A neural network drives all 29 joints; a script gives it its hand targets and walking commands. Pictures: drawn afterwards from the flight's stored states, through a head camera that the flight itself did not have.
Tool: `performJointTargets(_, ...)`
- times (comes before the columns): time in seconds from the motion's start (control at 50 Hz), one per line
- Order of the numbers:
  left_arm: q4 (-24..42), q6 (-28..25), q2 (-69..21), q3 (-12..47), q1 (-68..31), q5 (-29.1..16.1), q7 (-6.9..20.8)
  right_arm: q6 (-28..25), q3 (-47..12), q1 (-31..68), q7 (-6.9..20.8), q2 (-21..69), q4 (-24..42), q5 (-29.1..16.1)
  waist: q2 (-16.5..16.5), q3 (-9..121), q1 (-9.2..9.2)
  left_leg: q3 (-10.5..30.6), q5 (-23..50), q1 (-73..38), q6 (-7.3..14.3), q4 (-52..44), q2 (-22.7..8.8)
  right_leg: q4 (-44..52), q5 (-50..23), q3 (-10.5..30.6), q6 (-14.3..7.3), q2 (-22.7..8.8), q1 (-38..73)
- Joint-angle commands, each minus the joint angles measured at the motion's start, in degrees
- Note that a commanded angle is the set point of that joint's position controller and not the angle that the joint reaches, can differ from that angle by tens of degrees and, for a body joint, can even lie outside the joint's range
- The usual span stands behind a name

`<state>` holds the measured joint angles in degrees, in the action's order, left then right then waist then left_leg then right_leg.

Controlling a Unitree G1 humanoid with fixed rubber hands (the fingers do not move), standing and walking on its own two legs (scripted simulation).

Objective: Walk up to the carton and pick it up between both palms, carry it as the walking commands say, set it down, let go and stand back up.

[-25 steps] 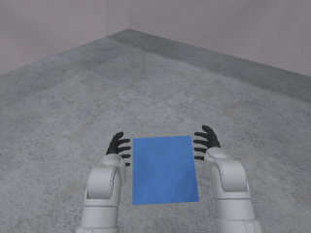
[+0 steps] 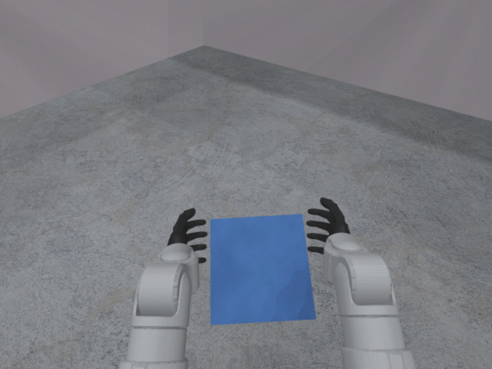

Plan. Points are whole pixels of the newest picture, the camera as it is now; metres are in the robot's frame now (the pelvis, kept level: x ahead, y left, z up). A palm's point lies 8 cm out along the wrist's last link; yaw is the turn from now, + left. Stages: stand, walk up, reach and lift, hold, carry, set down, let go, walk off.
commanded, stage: carry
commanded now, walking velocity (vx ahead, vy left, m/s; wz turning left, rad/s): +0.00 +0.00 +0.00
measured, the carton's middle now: (259, 270) +0.33 -0.01 -0.01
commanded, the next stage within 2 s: none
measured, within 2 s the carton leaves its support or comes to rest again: neither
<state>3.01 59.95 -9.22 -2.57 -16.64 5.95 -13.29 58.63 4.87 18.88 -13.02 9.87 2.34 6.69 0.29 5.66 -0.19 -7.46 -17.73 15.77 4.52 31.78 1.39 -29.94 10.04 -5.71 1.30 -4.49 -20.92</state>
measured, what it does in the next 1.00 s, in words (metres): shifts its weight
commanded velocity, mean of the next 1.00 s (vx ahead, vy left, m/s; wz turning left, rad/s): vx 0.00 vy -0.17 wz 0.00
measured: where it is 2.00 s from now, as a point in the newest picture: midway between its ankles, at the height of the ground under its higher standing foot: outside the picture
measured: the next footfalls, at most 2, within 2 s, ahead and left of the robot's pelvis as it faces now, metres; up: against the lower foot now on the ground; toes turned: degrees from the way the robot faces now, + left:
right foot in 1.48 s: +0.05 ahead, -0.32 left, +0.00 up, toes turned -7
left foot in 1.72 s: -0.02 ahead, -0.12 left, +0.00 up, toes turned +8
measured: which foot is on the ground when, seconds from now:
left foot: down 0.00-1.00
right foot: down 0.00-1.00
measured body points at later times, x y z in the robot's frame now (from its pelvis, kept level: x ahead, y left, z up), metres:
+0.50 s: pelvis +0.00 -0.03 +0.00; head -0.01 -0.03 +0.45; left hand +0.30 +0.09 +0.09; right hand +0.30 -0.16 +0.11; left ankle -0.01 +0.06 -0.73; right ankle +0.06 -0.14 -0.73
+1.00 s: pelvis -0.01 -0.10 -0.01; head -0.02 -0.09 +0.44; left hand +0.29 +0.02 +0.09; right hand +0.30 -0.23 +0.10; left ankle -0.03 +0.05 -0.71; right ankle +0.06 -0.14 -0.73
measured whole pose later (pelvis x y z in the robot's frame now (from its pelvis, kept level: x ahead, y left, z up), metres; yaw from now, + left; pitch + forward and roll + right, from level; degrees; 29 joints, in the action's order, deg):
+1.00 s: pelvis -0.01 -0.10 -0.01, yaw +1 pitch +2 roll +0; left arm 12.6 70.5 -9.8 -1.0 -18.5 5.0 -15.9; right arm 68.2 3.8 19.3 -15.3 10.0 12.7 6.0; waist -0.4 3.5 -0.6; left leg -3.5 -29.5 23.5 -1.7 47.2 -5.9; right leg -31.4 10.9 -10.8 -7.7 2.7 -23.6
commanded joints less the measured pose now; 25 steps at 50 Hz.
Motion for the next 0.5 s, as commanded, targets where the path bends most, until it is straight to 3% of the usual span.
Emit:
performJointTargets(0.0,7.6,-2.7,-53.1,21.9,-19.7,-13.5,10.1,-0.5,-21.7,14.7,10.1,52.4,3.8,-13.3,0.1,13.1,-0.05,9.8,12.1,-2.2,-1.2,-6.8,-9.2,2.2,-5.2,5.8,-2.5,-4.3,7.0)
performJointTargets(0.14,7.7,-2.7,-53.0,21.9,-19.7,-13.5,10.0,-0.5,-21.7,14.7,10.1,52.3,4.0,-13.3,0.1,13.1,-0.03,9.8,12.2,-2.3,-1.2,-6.7,-9.2,2.2,-5.2,5.7,-2.5,-4.3,6.9)
performJointTargets(0.18,12.8,-1.2,-55.8,25.2,-19.8,-15.9,9.3,1.2,-24.6,14.7,9.5,54.6,9.3,-15.5,0.4,13.0,-0.24,10.5,15.2,-3.2,-1.4,-7.4,-11.1,1.1,-4.5,4.7,-1.5,-3.6,6.0)
performJointTargets(0.3,17.3,4.3,-57.2,28.2,-18.3,-17.7,8.7,6.5,-26.2,11.7,8.9,56.4,12.7,-16.7,3.9,11.2,-0.83,14.1,23.7,-6.3,0.5,-7.0,-16.1,-2.8,1.3,2.9,0.0,-1.3,-0.2)
performJointTargets(0.4,18.5,6.6,-57.7,27.9,-18.9,-18.2,8.8,8.7,-26.2,12.3,9.1,57.7,13.9,-17.3,5.8,10.6,-0.95,15.4,26.6,-7.4,1.7,-5.3,-18.1,-3.1,6.0,2.1,0.1,0.0,-2.8)
performJointTargets(0.48,18.3,7.2,-58.0,27.4,-19.2,-18.4,8.9,9.3,-26.4,12.4,9.2,58.6,13.8,-17.4,4.5,12.2,-1.03,13.5,23.4,-5.9,0.7,-2.4,-16.7,-2.1,0.1,3.0,-0.7,-0.4,0.0)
